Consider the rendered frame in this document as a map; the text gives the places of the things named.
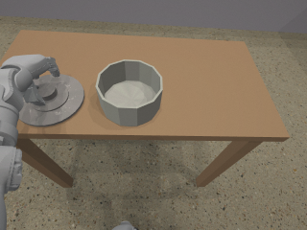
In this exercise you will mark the left robot forearm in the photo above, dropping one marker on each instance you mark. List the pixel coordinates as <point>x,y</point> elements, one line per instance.
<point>15,79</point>

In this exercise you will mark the lid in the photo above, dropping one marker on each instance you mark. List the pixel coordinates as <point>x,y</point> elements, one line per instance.
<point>68,101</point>

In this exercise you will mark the left robot upper arm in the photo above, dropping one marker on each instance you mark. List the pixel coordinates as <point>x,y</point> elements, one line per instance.
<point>10,177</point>

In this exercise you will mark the robot left hand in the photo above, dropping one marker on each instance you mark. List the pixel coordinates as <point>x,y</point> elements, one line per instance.
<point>36,64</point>

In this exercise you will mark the knob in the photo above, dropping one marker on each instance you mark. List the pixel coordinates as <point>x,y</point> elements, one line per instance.
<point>47,91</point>

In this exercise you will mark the table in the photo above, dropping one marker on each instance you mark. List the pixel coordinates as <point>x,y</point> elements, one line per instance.
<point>211,91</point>

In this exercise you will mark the pot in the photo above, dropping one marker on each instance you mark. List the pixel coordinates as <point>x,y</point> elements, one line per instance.
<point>129,92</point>

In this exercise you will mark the left robot shin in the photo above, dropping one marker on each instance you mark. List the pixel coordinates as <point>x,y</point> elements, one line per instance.
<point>125,223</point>

